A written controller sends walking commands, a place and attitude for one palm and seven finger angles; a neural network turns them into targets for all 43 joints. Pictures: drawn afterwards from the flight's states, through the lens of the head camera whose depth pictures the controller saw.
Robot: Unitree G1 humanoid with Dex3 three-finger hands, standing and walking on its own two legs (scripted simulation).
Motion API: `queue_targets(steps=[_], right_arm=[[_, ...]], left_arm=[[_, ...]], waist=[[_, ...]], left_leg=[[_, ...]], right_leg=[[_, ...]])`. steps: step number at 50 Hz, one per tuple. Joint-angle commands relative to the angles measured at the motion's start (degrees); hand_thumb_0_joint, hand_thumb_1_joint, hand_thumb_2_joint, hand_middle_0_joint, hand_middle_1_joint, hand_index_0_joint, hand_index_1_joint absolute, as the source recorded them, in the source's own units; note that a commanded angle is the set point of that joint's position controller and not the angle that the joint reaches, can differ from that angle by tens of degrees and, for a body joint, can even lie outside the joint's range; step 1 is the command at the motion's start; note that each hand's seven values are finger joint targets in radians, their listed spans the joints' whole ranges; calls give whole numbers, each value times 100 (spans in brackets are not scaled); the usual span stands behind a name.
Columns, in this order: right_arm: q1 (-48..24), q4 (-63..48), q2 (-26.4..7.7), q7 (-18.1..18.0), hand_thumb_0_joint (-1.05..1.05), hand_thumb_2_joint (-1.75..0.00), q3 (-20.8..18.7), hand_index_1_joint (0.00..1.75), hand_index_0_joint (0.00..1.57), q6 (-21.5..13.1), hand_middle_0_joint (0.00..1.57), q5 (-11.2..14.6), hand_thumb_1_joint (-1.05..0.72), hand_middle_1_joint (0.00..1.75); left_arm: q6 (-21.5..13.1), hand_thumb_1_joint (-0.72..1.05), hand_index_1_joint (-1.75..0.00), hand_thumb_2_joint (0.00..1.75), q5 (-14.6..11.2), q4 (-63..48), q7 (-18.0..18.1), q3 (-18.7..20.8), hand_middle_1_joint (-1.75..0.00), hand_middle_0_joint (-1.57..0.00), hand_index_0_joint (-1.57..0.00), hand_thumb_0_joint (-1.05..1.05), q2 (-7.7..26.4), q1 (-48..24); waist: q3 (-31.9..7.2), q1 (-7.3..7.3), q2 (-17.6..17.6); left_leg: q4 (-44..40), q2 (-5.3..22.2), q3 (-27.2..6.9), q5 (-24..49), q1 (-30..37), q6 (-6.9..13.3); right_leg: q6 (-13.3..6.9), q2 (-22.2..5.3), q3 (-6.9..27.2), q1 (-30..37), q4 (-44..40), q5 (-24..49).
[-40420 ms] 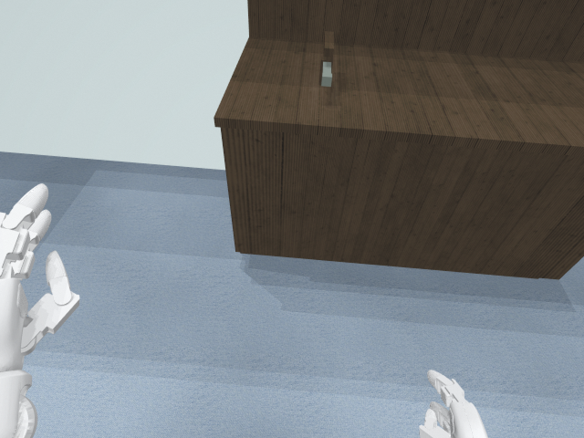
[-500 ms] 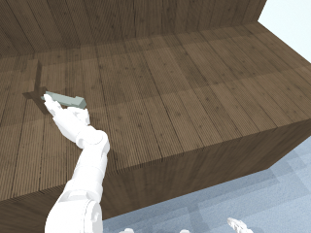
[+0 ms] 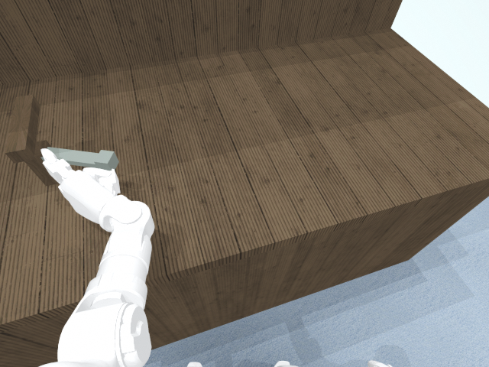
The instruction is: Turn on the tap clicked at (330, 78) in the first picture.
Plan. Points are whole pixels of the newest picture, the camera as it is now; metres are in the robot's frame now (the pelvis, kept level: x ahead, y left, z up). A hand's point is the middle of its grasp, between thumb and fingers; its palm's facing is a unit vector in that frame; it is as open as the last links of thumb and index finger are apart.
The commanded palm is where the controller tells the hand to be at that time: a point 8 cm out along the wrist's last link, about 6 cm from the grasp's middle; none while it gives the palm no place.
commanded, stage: push the lever round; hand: left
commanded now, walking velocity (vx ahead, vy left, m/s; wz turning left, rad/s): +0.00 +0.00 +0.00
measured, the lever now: (106, 161) +0.45 +0.24 +0.06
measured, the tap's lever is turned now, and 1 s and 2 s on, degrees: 64 76 76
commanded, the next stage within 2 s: lift the hand up off the lever in 0.14 s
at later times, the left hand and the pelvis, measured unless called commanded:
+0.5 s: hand (113, 164) +0.44 +0.23 +0.06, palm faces +0.83 -0.55 -0.09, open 7.8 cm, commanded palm +0.39 +0.24 +0.07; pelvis +0.01 +0.01 +0.00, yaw -1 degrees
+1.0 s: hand (109, 161) +0.44 +0.23 +0.08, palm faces +0.82 -0.57 -0.08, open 7.8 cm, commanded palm +0.38 +0.23 +0.09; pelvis +0.01 +0.02 +0.01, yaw +0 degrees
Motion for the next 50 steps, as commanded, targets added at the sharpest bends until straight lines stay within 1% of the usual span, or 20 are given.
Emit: queue_targets(steps=[1,4,7,9,12,16,18,19,23,24,26,29,32,34,38,39,42,44,45,50], right_arm=[[88,-515,-710,-65,0,-90,-221,30,20,-154,20,44,-90,30],[111,-471,-733,-54,0,-90,-237,30,20,-148,20,10,-90,30],[168,-454,-699,-8,0,-90,-221,30,20,-127,20,-22,-90,30],[223,-434,-750,-10,0,-90,-256,30,20,-108,20,-33,-90,30],[280,-462,-721,33,0,-90,-245,30,20,-91,20,-44,-90,30],[332,-555,-719,82,0,-90,-265,30,20,-55,20,-48,-90,30],[342,-569,-724,99,0,-90,-266,30,20,-47,20,-44,-90,30],[356,-560,-748,84,0,-90,-279,30,20,-44,20,-42,-90,30],[306,-599,-735,109,0,-90,-262,30,20,-70,20,-21,-90,30],[286,-587,-756,91,0,-90,-278,30,20,-72,20,-13,-90,30],[281,-606,-737,92,0,-90,-258,30,20,-82,20,2,-90,30],[220,-577,-757,77,0,-90,-256,30,20,-99,20,19,-90,30],[195,-583,-715,104,0,-90,-233,30,20,-115,20,10,-90,30],[182,-565,-741,92,0,-90,-251,30,20,-118,20,6,-90,30],[117,-622,-722,75,0,-90,-241,30,20,-123,20,25,-90,30],[93,-588,-746,51,0,-90,-246,30,20,-114,20,28,-90,30],[29,-583,-696,65,0,-90,-215,30,20,-133,20,35,-90,30],[17,-538,-727,45,0,-90,-229,30,20,-133,20,26,-90,30],[5,-586,-693,62,0,-90,-215,30,20,-132,20,22,-90,30],[-8,-581,-694,71,0,-90,-211,30,20,-128,20,18,-90,30]], left_arm=[[-370,90,-15,90,171,-978,-6,-243,-15,-15,-15,0,929,-2722],[-406,90,-15,90,259,-820,42,-63,-15,-15,-15,0,1087,-2753],[-430,90,-15,90,334,-701,68,-261,-15,-15,-15,0,885,-3016],[-442,90,-15,90,349,-637,105,76,-15,-15,-15,0,1193,-2905],[-463,90,-15,90,363,-588,114,-92,-15,-15,-15,0,1005,-3113],[-418,90,-15,90,339,-875,125,26,-15,-15,-15,0,1072,-2770],[-381,90,-15,90,324,-1007,112,-52,-15,-15,-15,0,995,-2764],[-340,90,-15,90,328,-947,113,153,-15,-15,-15,0,1158,-2508],[-289,90,-15,90,286,-1212,76,-174,-15,-15,-15,0,874,-2641],[-256,90,-15,90,283,-1187,73,7,-15,-15,-15,0,1029,-2439],[-205,90,-15,90,221,-1143,32,-169,-15,-15,-15,0,864,-2465],[-163,90,-15,90,228,-1205,34,-83,-15,-15,-15,0,957,-2418],[-183,90,-15,90,245,-1410,46,-373,-15,-15,-15,0,703,-2624],[-155,90,-15,90,246,-1430,67,-118,-15,-15,-15,0,937,-2393],[-60,90,-15,90,177,-1366,31,-324,-15,-15,-15,0,715,-2393],[-47,90,-15,90,187,-1364,48,-179,-15,-15,-15,0,858,-2358],[-40,90,-15,90,202,-1448,35,-549,-15,-15,-15,0,541,-2729],[-24,90,-15,90,229,-1444,77,-295,-15,-15,-15,0,805,-2683],[-12,90,-15,90,217,-1530,58,-528,-15,-15,-15,0,561,-2710],[101,90,-15,90,209,-1571,72,-628,-15,-15,-15,0,446,-2736]], waist=[[-1842,-178,-115],[-1892,-103,18],[-1977,-218,45],[-2116,-115,14],[-2179,-188,-101],[-2456,-25,140],[-2436,-68,24],[-2341,23,-8],[-2103,-68,-62],[-1991,23,61],[-1911,-67,-118],[-1759,28,141],[-1827,-40,234],[-1890,75,287],[-1773,-11,-151],[-1766,48,-61],[-1663,-48,96],[-1674,33,186],[-1794,-18,229],[-1921,2,172]], left_leg=[[-411,-94,227,1196,580,239],[-411,-91,205,1251,601,230],[-353,-78,212,1419,719,221],[-327,-80,190,1548,670,207],[-314,-74,192,1595,688,199],[-311,-73,210,2015,911,156],[-317,-58,225,2054,958,163],[-361,-57,198,2036,897,159],[-479,-42,197,1895,976,163],[-523,-38,190,1850,951,151],[-555,-51,216,1713,899,181],[-674,-58,186,1603,960,152],[-696,-45,164,1740,1174,120],[-699,-50,150,1817,1196,96],[-750,-47,183,1662,1108,140],[-785,-47,163,1671,1137,123],[-825,-35,139,1606,1261,96],[-837,-33,108,1667,1305,71],[-825,-42,127,1753,1394,68],[-839,-26,114,2037,1555,1]], right_leg=[[357,-315,579,1447,-791,1574],[319,-272,540,1338,-725,1524],[320,-261,469,1207,-635,1620],[304,-245,477,1305,-587,1764],[323,-243,443,1284,-549,1808],[277,-195,406,1469,-479,2119],[293,-188,406,1517,-525,2191],[277,-172,400,1550,-532,2166],[275,-162,364,1519,-662,1941],[257,-152,373,1510,-684,1863],[286,-173,389,1562,-757,1808],[243,-162,386,1510,-837,1570],[225,-159,332,1464,-825,1568],[205,-140,330,1524,-825,1592],[251,-168,337,1624,-918,1563],[237,-161,343,1617,-924,1533],[229,-166,314,1443,-938,1340],[203,-150,306,1464,-953,1327],[215,-157,297,1469,-913,1400],[201,-148,262,1522,-888,1567]])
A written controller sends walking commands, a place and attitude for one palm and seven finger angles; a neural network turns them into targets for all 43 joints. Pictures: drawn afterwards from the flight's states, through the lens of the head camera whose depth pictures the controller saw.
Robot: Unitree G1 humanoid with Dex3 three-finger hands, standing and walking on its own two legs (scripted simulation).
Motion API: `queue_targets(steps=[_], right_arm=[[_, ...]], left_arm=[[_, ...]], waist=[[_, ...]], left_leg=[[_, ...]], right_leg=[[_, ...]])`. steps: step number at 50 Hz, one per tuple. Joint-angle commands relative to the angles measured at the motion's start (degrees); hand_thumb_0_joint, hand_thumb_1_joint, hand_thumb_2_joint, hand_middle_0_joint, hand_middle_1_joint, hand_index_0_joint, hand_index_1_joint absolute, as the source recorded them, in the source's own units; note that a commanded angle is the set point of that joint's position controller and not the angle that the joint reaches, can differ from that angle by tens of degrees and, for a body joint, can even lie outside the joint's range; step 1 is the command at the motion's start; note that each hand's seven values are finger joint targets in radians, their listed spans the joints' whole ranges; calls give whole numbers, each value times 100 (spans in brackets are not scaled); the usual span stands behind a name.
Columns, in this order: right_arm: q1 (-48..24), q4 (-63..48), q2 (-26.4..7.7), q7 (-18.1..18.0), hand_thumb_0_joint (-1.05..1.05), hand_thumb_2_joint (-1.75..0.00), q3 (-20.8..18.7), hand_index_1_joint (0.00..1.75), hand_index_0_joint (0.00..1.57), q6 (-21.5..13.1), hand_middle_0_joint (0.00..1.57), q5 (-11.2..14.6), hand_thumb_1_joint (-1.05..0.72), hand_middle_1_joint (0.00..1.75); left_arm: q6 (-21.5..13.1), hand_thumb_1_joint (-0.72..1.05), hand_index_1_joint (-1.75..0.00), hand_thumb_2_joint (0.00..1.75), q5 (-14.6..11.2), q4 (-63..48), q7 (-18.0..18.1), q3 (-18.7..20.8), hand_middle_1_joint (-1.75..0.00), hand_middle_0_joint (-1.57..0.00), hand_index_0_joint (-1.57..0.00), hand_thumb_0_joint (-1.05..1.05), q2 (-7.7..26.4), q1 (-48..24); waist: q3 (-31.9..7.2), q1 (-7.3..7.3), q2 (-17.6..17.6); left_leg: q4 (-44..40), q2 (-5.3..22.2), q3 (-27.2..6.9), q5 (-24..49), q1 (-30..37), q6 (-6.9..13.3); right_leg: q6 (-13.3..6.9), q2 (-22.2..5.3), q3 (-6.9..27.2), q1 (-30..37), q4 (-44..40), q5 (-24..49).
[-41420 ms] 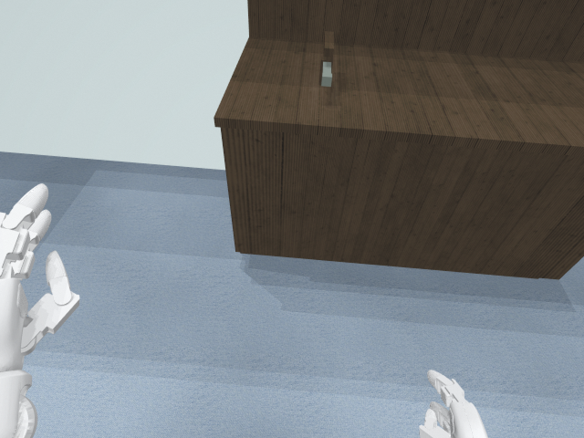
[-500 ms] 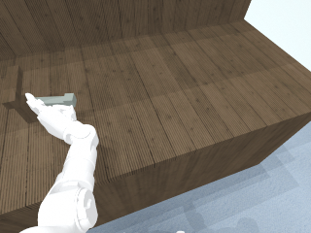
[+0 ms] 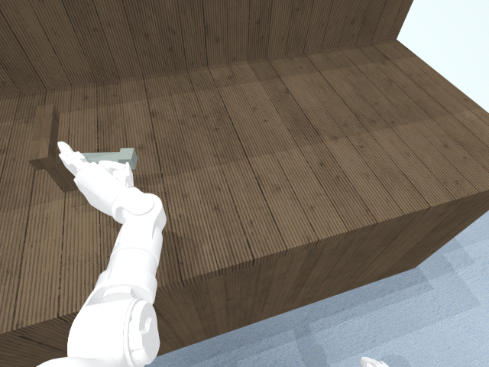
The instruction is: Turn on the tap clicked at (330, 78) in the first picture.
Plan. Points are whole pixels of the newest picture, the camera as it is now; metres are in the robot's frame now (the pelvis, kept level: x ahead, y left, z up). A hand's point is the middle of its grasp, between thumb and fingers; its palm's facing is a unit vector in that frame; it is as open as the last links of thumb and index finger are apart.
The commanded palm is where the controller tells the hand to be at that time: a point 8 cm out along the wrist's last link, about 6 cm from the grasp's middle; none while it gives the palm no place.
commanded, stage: lift the hand up off the lever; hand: left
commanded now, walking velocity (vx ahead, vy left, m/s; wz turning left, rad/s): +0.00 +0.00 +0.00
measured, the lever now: (128, 158) +0.47 +0.22 +0.05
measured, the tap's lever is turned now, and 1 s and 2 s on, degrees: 76 76 76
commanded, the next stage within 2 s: draw the hand back beside the body in 1.64 s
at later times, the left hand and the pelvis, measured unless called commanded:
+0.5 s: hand (130, 160) +0.42 +0.19 +0.10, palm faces +0.82 -0.57 -0.08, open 7.8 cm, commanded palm +0.37 +0.21 +0.10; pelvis +0.01 -0.01 +0.01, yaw +0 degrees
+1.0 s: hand (120, 161) +0.40 +0.20 +0.12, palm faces +0.82 -0.57 -0.08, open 7.8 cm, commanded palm +0.35 +0.21 +0.12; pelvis +0.01 -0.02 +0.02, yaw +0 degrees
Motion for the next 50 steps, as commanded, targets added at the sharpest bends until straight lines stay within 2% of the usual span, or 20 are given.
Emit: queue_targets(steps=[1,8,9,13,14,16,18,19,20,24,25,28,29,32,34,37,39,42,44,50], right_arm=[[20,-563,-769,-44,0,-90,-267,30,20,-149,20,26,-90,30],[-15,-556,-758,-62,0,-90,-272,30,20,-158,20,26,-90,30],[-11,-533,-785,-86,0,-90,-285,30,20,-155,20,20,-90,30],[-38,-611,-723,-56,0,-90,-290,30,20,-155,20,46,-90,30],[-52,-602,-755,-78,0,-90,-306,30,20,-149,20,50,-90,30],[-104,-623,-717,-57,0,-90,-289,30,20,-166,20,63,-90,30],[-147,-630,-723,-78,0,-90,-280,30,20,-178,20,70,-90,30],[-185,-601,-756,-122,0,-90,-290,30,20,-161,20,86,-90,30],[-216,-650,-727,-129,0,-90,-275,30,20,-159,20,103,-90,30],[-337,-645,-749,-196,0,-90,-257,30,20,-107,20,152,-90,30],[-370,-674,-731,-187,0,-90,-226,30,20,-89,20,183,-90,30],[-422,-706,-736,-219,0,-90,-201,30,20,-70,20,213,-90,30],[-453,-687,-758,-244,0,-90,-210,30,20,-54,20,207,-90,30],[-517,-699,-691,-216,0,-90,-188,30,20,-75,20,215,-90,30],[-564,-628,-702,-234,0,-90,-205,30,20,-96,20,196,-90,30],[-576,-693,-668,-240,0,-90,-204,30,20,-123,20,191,-90,30],[-591,-699,-691,-280,0,-90,-233,30,20,-96,20,194,-90,30],[-638,-762,-653,-277,0,-90,-204,30,20,-60,20,238,-90,30],[-649,-758,-712,-319,0,-90,-222,30,20,-49,20,252,-90,30],[-794,-834,-685,-352,0,-90,-181,30,20,-81,20,328,-90,30]], left_arm=[[-307,90,-15,90,265,-1416,31,-478,-15,-15,-15,0,605,-2526],[-214,90,-15,90,277,-1695,45,-464,-15,-15,-15,0,672,-2582],[-188,90,-15,90,299,-1696,64,-227,-15,-15,-15,0,901,-2433],[-114,90,-15,90,300,-2170,8,-574,-15,-15,-15,0,613,-2307],[-69,90,-15,90,306,-2184,14,-361,-15,-15,-15,0,805,-2081],[-27,90,-15,90,290,-2446,-10,-714,-15,-15,-15,0,508,-2269],[64,90,-15,90,253,-2373,-21,-699,-15,-15,-15,0,509,-2121],[93,90,-15,90,239,-2393,-6,-439,-15,-15,-15,0,777,-2062],[140,90,-15,90,211,-2384,-30,-656,-15,-15,-15,0,548,-2092],[415,90,-15,90,85,-2046,-70,-484,-15,-15,-15,0,608,-1643],[494,90,-15,90,50,-1953,-101,-641,-15,-15,-15,0,450,-1674],[615,90,-15,90,-12,-1863,-83,-479,-15,-15,-15,0,604,-1642],[632,90,-15,90,1,-1898,-69,-298,-15,-15,-15,0,776,-1586],[575,90,-15,90,73,-2116,-73,-705,-15,-15,-15,0,451,-1944],[505,90,-15,90,162,-2174,-26,-531,-15,-15,-15,0,691,-2089],[404,90,-15,90,160,-2451,-25,-644,-15,-15,-15,0,611,-2170],[419,90,-15,90,128,-2551,-35,-308,-15,-15,-15,0,928,-1831],[563,90,-15,90,61,-2596,-158,-702,-15,-15,-15,0,532,-1662],[687,90,-15,90,-6,-2525,-193,-421,-15,-15,-15,0,767,-1371],[828,90,-15,90,-174,-2891,-320,-665,-15,-15,-15,0,557,-1298]], waist=[[-2022,-49,106],[-2093,-22,-30],[-2088,62,-40],[-2231,72,99],[-2195,161,138],[-2173,71,228],[-2009,67,38],[-1941,122,-49],[-1896,71,-166],[-1582,197,-242],[-1498,121,-290],[-1425,169,-477],[-1408,243,-423],[-1369,134,-318],[-1283,168,-188],[-1680,157,-267],[-1854,295,-187],[-1747,243,-168],[-1629,315,-322],[-1332,314,-461]], left_leg=[[-495,61,41,1962,1138,-122],[-490,61,70,2165,1174,-115],[-515,55,68,2171,1157,-112],[-507,80,109,2565,1396,-144],[-535,85,80,2590,1367,-156],[-519,94,92,2662,1515,-153],[-579,82,117,2482,1411,-114],[-636,77,84,2379,1338,-116],[-676,61,139,2272,1333,-72],[-883,30,148,2005,1209,-54],[-917,17,175,1892,1212,-30],[-996,-2,211,1680,1146,26],[-1046,-8,193,1706,1161,25],[-1055,15,205,1708,1316,24],[-1067,30,164,1589,1325,32],[-1001,-2,222,1733,1434,60],[-1016,-1,224,1928,1467,42],[-1063,7,268,2073,1557,23],[-1143,14,247,2096,1558,37],[-1333,25,263,2026,1714,55]], right_leg=[[48,-65,165,1080,-503,1451],[63,-87,197,1323,-532,1791],[61,-82,204,1400,-555,1825],[46,-104,195,1585,-536,2199],[29,-85,192,1622,-541,2176],[34,-104,182,1569,-555,2205],[58,-117,197,1655,-641,2187],[50,-120,205,1742,-690,2129],[81,-141,220,1793,-720,2153],[80,-177,245,1969,-934,2019],[103,-196,249,1928,-983,1901],[149,-258,333,2104,-1186,1866],[133,-243,340,2164,-1216,1878],[134,-251,318,2036,-1235,1794],[114,-233,331,1938,-1279,1558],[158,-280,395,2178,-1220,1948],[147,-283,404,2407,-1179,2235],[153,-320,382,2454,-1184,2467],[147,-303,361,2542,-1266,2461],[172,-318,377,2589,-1474,2309]])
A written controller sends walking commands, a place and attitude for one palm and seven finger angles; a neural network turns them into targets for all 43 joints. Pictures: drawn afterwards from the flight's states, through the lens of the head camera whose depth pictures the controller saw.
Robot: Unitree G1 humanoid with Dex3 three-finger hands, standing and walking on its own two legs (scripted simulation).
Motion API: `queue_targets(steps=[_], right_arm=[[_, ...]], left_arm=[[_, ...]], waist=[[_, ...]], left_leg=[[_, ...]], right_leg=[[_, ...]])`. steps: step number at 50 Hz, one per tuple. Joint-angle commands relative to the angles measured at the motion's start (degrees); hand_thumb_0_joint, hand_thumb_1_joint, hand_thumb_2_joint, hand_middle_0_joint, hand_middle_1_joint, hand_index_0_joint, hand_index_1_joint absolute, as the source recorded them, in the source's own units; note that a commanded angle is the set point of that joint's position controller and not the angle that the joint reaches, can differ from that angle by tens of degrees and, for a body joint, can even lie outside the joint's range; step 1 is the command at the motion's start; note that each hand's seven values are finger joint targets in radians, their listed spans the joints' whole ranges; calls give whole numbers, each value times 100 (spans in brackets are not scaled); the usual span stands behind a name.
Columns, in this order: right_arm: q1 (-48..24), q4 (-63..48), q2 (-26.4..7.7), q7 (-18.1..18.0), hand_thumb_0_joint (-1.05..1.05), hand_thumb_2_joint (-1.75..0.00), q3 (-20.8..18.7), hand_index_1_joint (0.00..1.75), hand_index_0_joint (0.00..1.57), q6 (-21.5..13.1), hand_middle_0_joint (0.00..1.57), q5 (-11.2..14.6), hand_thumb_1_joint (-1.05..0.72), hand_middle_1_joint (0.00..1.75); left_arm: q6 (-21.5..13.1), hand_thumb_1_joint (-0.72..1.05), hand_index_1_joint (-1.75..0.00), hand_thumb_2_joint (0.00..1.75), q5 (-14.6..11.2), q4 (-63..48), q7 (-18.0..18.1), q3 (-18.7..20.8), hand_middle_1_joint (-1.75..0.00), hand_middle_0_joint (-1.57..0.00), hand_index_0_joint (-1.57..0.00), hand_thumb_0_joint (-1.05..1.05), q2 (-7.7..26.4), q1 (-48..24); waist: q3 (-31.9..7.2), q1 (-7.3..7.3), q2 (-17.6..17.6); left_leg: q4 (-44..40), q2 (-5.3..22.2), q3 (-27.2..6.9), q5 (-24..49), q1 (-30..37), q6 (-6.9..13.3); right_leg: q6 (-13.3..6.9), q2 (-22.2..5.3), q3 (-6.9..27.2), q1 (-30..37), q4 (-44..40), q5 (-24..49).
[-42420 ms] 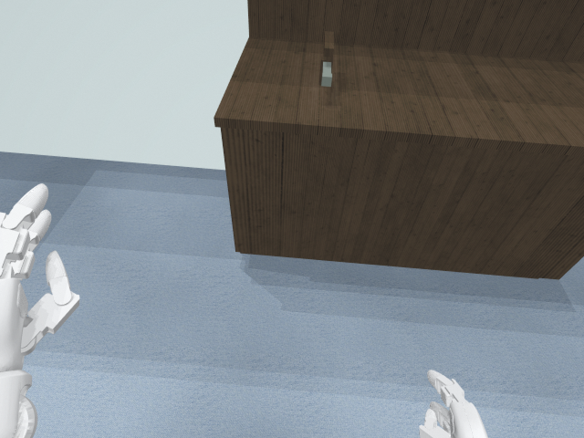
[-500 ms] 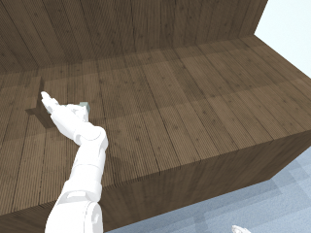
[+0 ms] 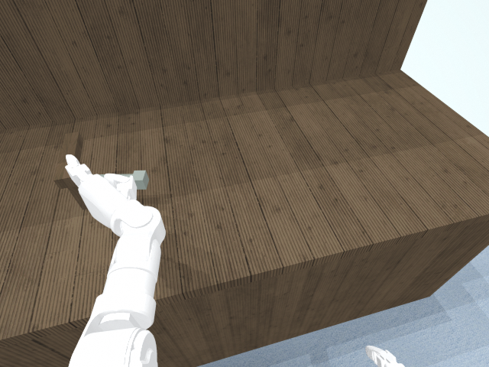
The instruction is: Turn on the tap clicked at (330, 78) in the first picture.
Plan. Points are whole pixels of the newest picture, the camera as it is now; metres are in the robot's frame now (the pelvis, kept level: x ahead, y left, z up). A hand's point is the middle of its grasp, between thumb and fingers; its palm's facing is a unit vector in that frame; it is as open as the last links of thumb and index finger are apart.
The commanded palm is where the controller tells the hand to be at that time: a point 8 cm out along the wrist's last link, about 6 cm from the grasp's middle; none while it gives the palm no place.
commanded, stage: lift the hand up off the lever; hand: left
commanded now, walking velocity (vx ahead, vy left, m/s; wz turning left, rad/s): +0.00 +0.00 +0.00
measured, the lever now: (140, 179) +0.46 +0.24 +0.03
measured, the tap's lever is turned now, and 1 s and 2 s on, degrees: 76 76 76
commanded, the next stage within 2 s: draw the hand back beside the body in 0.64 s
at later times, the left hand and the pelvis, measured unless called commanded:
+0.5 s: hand (125, 178) +0.39 +0.22 +0.12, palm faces +0.80 -0.60 -0.07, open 7.8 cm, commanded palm +0.33 +0.23 +0.12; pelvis -0.01 +0.02 +0.01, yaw +0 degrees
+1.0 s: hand (131, 187) +0.36 +0.20 +0.13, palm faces +0.38 -0.92 -0.11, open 7.8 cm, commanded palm +0.30 +0.25 +0.13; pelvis +0.01 +0.01 +0.01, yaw -3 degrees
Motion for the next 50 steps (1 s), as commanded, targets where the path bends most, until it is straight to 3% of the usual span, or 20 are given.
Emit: queue_targets(steps=[1,4,9,13,14,16,21,27,29,32,34,37,38,39,41,44,47,48,49,50], right_arm=[[-588,-786,-619,-72,0,-90,-196,30,20,-265,20,50,-90,30],[-673,-699,-629,-100,0,-90,-187,30,20,-284,20,48,-90,30],[-773,-703,-597,-125,0,-90,-184,30,20,-333,20,54,-90,30],[-823,-683,-588,-114,0,-90,-153,30,20,-396,20,60,-90,30],[-831,-641,-608,-138,0,-90,-163,30,20,-387,20,67,-90,30],[-868,-666,-609,-134,0,-90,-149,30,20,-400,20,91,-90,30],[-941,-670,-588,-132,0,-90,-132,30,20,-377,20,79,-90,30],[-877,-663,-561,-39,0,-90,-147,30,20,-371,20,9,-90,30],[-843,-656,-597,-39,0,-90,-173,30,20,-303,20,7,-90,30],[-865,-709,-572,-14,0,-90,-151,30,20,-271,20,33,-90,30],[-888,-698,-620,-42,0,-90,-169,30,20,-254,20,37,-90,30],[-863,-727,-573,-36,0,-90,-169,30,20,-273,20,37,-90,30],[-653,-836,-735,-146,0,-90,-200,30,20,-149,20,82,-90,30],[-605,-1004,-733,-245,0,-90,-229,30,20,-109,20,157,-90,30],[-616,-1121,-664,-348,0,-90,-168,30,20,-71,20,228,-90,30],[-653,-1311,-671,-448,0,-90,-78,30,20,24,20,371,-90,30],[-883,-1556,-594,-527,0,-90,23,30,20,-9,20,515,-90,30],[-411,-1372,-625,-387,0,-90,1,30,20,-54,20,452,-90,30],[-514,-1469,-640,-339,0,-90,5,30,20,-41,20,503,-90,30],[-578,-1570,-610,-330,0,-90,45,30,20,-67,20,524,-90,30]], left_arm=[[-300,90,-15,90,160,-1525,0,-251,-15,-15,-15,0,757,-2137],[-276,90,-15,90,221,-1492,5,-137,-15,-15,-15,0,961,-2285],[-310,90,-15,90,221,-1817,-34,-256,-15,-15,-15,0,920,-2441],[-231,90,-15,90,188,-1588,-83,-716,-15,-15,-15,0,469,-2531],[-199,90,-15,90,170,-1525,-78,-495,-15,-15,-15,0,660,-2494],[-121,90,-15,90,97,-1402,-74,-609,-15,-15,-15,0,518,-2524],[-5,90,-15,90,102,-1433,-2,-471,-15,-15,-15,0,633,-2644],[70,90,-15,90,254,-1639,103,-580,-15,-15,-15,0,459,-2685],[158,90,-15,90,237,-1534,96,-345,-15,-15,-15,0,639,-2331],[269,90,-15,90,181,-1532,75,-601,-15,-15,-15,0,334,-2324],[299,90,-15,90,147,-1516,82,-329,-15,-15,-15,0,606,-2258],[243,90,-15,90,172,-1853,94,-494,-15,-15,-15,0,479,-2450],[167,90,-15,90,499,-2424,-810,-1515,-15,-15,-15,0,467,-2022],[85,90,-16,90,330,-2773,-1186,-924,-16,-15,-15,0,1023,-1888],[-28,90,-16,90,192,-3191,-1641,-934,-16,-15,-15,0,1224,-1572],[-147,90,-17,90,-289,-3358,-2592,-507,-17,-16,-16,0,1725,-65],[-11,90,-18,90,-837,-3560,-3019,-311,-18,-16,-16,0,1665,670],[-126,90,-18,90,-581,-2964,-3301,12,-18,-16,-16,0,2787,1642],[-234,90,-19,90,-694,-3063,-3499,228,-19,-16,-16,0,2871,1829],[-328,90,-19,90,-718,-3286,-3656,-40,-19,-16,-16,0,2696,1768]], waist=[[-1501,47,-503],[-1264,48,-397],[-1449,74,-117],[-1232,-7,-155],[-1178,40,-140],[-1137,28,-315],[-1232,101,-502],[-1544,166,-120],[-1555,261,-211],[-1414,193,-378],[-1356,233,-514],[-1568,196,-491],[-1787,-85,-582],[-2036,78,-390],[-2063,172,-87],[-1470,335,-315],[-913,466,-545],[-574,357,-773],[-405,483,-424],[-234,402,-545]], left_leg=[[-246,-41,299,1659,391,192],[-337,-36,256,1424,361,186],[-390,-31,241,1443,574,155],[-473,-9,196,1263,648,122],[-541,0,150,1228,644,87],[-583,-5,144,1118,622,82],[-624,9,167,1159,634,74],[-503,37,202,1911,902,-43],[-524,51,175,2053,861,-80],[-520,65,206,2116,838,-58],[-562,73,186,2028,803,-25],[-476,67,243,2235,914,2],[-408,61,349,2481,1240,119],[-446,43,324,2695,1342,157],[-496,26,368,2910,1522,197],[-678,50,348,2684,1304,230],[-900,45,390,2204,1169,256],[-1092,138,337,1936,1245,293],[-1214,97,347,1849,1236,291],[-1238,102,368,1812,1215,310]], right_leg=[[302,-413,392,1309,-600,2059],[267,-392,402,1174,-720,1543],[225,-359,378,1174,-716,1368],[210,-329,311,921,-774,974],[187,-309,282,938,-786,881],[196,-311,266,921,-828,757],[220,-326,283,1052,-888,776],[149,-285,219,1080,-689,1370],[134,-266,200,1208,-679,1479],[147,-293,188,1196,-688,1628],[165,-284,194,1227,-756,1534],[180,-308,228,1322,-686,1887],[155,-319,448,1422,-413,2543],[122,-307,450,1655,-439,2787],[144,-323,529,1934,-427,3156],[154,-288,562,2154,-566,3245],[218,-280,560,2254,-838,2959],[272,-440,638,2337,-963,2882],[226,-423,615,2342,-1034,2646],[239,-421,650,2271,-1093,2556]])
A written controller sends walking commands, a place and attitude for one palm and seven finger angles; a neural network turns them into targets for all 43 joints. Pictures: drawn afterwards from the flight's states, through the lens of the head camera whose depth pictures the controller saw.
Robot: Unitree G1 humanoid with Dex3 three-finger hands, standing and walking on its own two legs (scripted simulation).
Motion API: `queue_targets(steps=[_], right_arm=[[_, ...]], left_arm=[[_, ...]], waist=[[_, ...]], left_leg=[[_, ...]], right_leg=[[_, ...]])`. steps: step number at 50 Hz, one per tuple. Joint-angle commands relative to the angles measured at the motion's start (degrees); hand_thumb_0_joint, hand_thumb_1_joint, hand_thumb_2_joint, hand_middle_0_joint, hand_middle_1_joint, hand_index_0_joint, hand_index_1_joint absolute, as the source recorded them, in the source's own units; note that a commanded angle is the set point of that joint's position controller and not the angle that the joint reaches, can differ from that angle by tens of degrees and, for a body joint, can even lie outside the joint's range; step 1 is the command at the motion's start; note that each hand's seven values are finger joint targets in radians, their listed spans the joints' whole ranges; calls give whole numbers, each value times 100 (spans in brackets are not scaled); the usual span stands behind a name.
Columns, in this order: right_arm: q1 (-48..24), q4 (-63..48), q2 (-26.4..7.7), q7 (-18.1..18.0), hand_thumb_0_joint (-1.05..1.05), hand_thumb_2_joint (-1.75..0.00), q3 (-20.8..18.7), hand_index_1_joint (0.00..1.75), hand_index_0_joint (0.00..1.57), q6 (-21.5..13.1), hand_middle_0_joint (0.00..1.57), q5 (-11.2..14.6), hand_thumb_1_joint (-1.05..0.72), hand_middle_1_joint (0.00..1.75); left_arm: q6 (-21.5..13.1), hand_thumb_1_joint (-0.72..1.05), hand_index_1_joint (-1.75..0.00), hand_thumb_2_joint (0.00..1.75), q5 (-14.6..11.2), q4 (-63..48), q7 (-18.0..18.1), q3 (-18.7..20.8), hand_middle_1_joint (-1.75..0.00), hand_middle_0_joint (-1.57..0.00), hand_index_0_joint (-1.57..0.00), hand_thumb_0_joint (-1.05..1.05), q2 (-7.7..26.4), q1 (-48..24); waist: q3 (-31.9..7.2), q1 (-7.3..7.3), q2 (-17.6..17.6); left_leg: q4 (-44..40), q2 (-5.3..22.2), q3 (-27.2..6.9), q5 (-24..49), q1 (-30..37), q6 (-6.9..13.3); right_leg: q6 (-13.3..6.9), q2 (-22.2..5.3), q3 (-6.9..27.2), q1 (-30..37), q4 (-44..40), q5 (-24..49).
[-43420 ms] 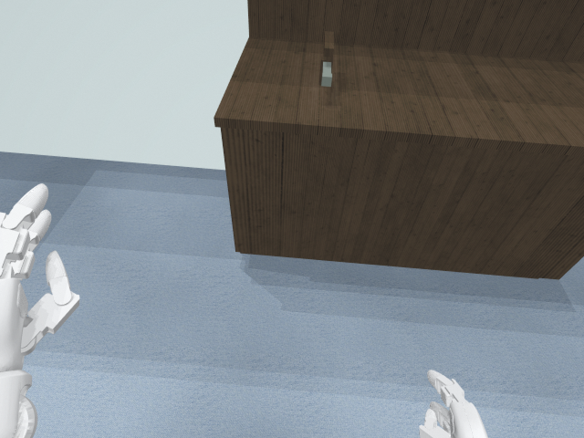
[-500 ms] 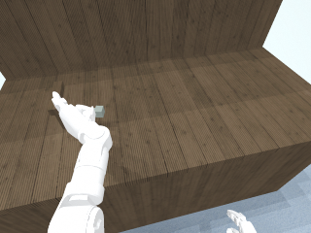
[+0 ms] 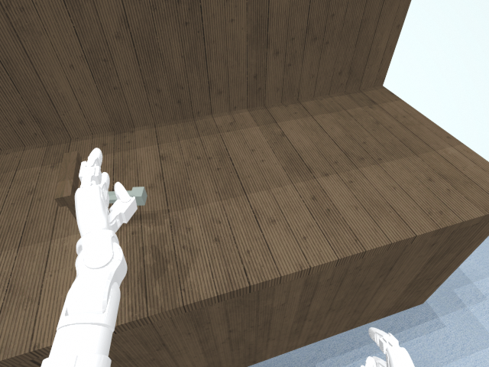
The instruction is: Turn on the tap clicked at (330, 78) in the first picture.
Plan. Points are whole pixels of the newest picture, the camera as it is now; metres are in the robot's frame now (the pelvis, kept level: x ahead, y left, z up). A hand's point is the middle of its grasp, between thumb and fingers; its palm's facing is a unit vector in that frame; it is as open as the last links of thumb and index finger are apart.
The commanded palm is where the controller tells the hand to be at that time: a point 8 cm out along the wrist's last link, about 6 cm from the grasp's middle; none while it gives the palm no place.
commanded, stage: draw the hand back beside the body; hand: left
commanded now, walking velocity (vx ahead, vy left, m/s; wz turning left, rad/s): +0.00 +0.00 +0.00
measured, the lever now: (138, 196) +0.44 +0.26 +0.02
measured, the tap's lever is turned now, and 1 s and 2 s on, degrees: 76 76 76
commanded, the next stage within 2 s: step back with the hand held close in 1.22 s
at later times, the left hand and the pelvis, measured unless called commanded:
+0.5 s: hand (90, 248) +0.24 +0.23 +0.13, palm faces +0.31 -0.92 -0.26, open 7.6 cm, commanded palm +0.20 +0.27 +0.15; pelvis -0.02 +0.01 +0.01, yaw +0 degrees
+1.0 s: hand (30, 278) +0.18 +0.26 +0.16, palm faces +0.41 -0.84 -0.34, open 7.4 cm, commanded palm +0.14 +0.30 +0.17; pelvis -0.01 +0.02 +0.01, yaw +1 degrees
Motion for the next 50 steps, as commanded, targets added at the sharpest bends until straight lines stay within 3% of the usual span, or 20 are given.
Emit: queue_targets(steps=[1,4,5,9,10,13,14,15,17,19,24,29,31,33,36,39,41,45,48,50], right_arm=[[-623,-1065,-563,46,0,-90,-131,30,20,-342,20,111,-90,30],[-790,-1122,-598,44,0,-90,-106,30,20,-595,20,109,-90,30],[-770,-1108,-631,39,0,-90,-102,30,20,-700,20,87,-90,30],[-825,-989,-669,-21,0,-90,-81,30,20,-965,20,62,-90,30],[-772,-932,-694,-37,0,-90,-83,30,20,-974,20,54,-90,30],[-828,-887,-691,-46,0,-90,-72,30,20,-949,20,51,-90,30],[-869,-866,-704,-41,0,-90,-77,30,20,-923,20,48,-90,30],[-853,-898,-670,-20,0,-90,-60,30,20,-899,20,43,-90,30],[-912,-973,-623,26,0,-90,-26,30,20,-871,20,42,-90,30],[-951,-997,-630,57,0,-90,-21,30,20,-822,20,44,-90,30],[-983,-1157,-593,100,0,-90,-26,30,20,-845,20,8,-90,30],[-998,-1170,-603,103,0,-90,-27,30,20,-982,20,-13,-90,30],[-943,-1120,-631,91,0,-90,-42,30,20,-1030,20,-21,-90,30],[-938,-1094,-666,72,0,-90,-78,30,20,-1048,20,-34,-90,30],[-954,-1094,-663,64,0,-90,-95,30,20,-1043,20,-40,-90,30],[-984,-1104,-655,74,0,-90,-95,30,20,-1051,20,-52,-90,30],[-941,-1120,-617,92,0,-90,-76,30,20,-1075,20,-58,-90,30],[-938,-1143,-613,110,0,-90,-77,30,20,-1105,20,-69,-90,30],[-922,-1152,-619,107,0,-90,-97,30,20,-1091,20,-65,-90,30],[-926,-1126,-645,87,0,-90,-104,30,20,-1091,20,-59,-90,30]], left_arm=[[-612,90,-19,90,-70,-1432,-650,591,-19,-16,-16,0,1747,-414],[-903,90,-20,90,-75,-2465,-837,207,-20,-17,-17,0,1671,-1143],[-970,90,-20,90,-41,-2576,-837,139,-20,-17,-17,0,1685,-1203],[-1140,90,-22,90,-32,-2576,-812,-191,-22,-17,-17,0,1468,-1416],[-1139,90,-22,90,-30,-2249,-800,-164,-22,-17,-17,0,1442,-1179],[-1183,90,-23,90,-45,-1890,-819,-22,-23,-18,-18,0,1489,-726],[-1204,90,-23,90,-52,-1839,-826,250,-23,-18,-18,0,1688,-456],[-1243,90,-23,90,-50,-1922,-853,260,-23,-18,-18,0,1636,-265],[-1258,90,-24,90,-89,-2098,-918,380,-24,-18,-18,0,1663,228],[-1266,90,-25,90,-123,-2291,-955,757,-25,-18,-18,0,1946,543],[-1275,90,-26,90,-162,-3217,-1030,947,-26,-19,-19,0,2025,995],[-1258,90,-28,90,-108,-3717,-1053,523,-28,-19,-19,0,1616,1139],[-1261,90,-28,90,-92,-3610,-1027,428,-28,-19,-19,0,1518,1245],[-1256,90,-29,90,-95,-3616,-1002,552,-29,-20,-20,0,1605,1488],[-1286,90,-30,90,-109,-3748,-997,711,-30,-20,-20,0,1695,1748],[-1320,90,-30,90,-100,-4184,-984,1000,-30,-20,-20,0,1932,2001],[-1334,90,-30,90,-91,-4332,-972,1004,-30,-20,-20,0,1871,2230],[-1320,90,-30,90,-96,-4655,-975,1131,-30,-20,-20,0,1906,2595],[-1257,90,-30,90,-138,-4530,-1001,1093,-30,-20,-20,0,1774,2835],[-1268,90,-30,90,-114,-4524,-998,1057,-30,-20,-20,0,1776,2585]], waist=[[-522,272,-283],[-335,116,580],[-375,86,664],[-269,-10,221],[-205,-33,-146],[-198,57,-690],[-244,143,-462],[-395,176,-393],[-371,282,-59],[-298,358,169],[-234,371,179],[-64,267,291],[55,247,151],[0,273,-144],[-69,313,-255],[-158,374,185],[-134,387,370],[-37,396,413],[121,367,7],[149,320,185]], left_leg=[[-474,83,8,1593,74,218],[-606,82,-25,1430,586,190],[-625,89,-52,1419,727,186],[-788,72,-158,1063,1040,209],[-816,77,-151,936,1015,222],[-935,33,-148,632,865,255],[-984,10,-150,632,865,247],[-1012,18,-136,714,844,230],[-1051,21,-155,846,745,192],[-1088,20,-199,902,640,159],[-971,72,-232,1324,664,152],[-955,130,-246,1379,839,126],[-971,147,-273,1255,807,123],[-938,147,-260,1301,813,160],[-926,116,-270,1300,790,173],[-902,91,-294,1354,771,147],[-874,98,-310,1436,706,115],[-834,138,-343,1555,621,83],[-814,167,-322,1486,550,107],[-814,145,-321,1369,582,117]], right_leg=[[144,-469,299,1114,-557,2248],[96,-428,331,791,-900,1702],[79,-407,317,748,-971,1585],[97,-343,280,547,-1225,979],[121,-329,250,523,-1262,812],[161,-350,252,637,-1375,408],[143,-353,257,719,-1400,402],[131,-364,243,891,-1341,511],[94,-372,237,1070,-1281,721],[66,-368,241,1169,-1293,781],[36,-368,252,1207,-1223,1276],[32,-336,220,942,-1249,1190],[38,-324,193,861,-1247,1046],[56,-331,195,900,-1232,1109],[69,-333,198,956,-1214,1086],[35,-341,231,1051,-1175,1130],[15,-349,215,1079,-1131,1204],[1,-338,200,1046,-1090,1267],[33,-337,193,925,-1093,1222],[27,-330,207,822,-1115,1094]])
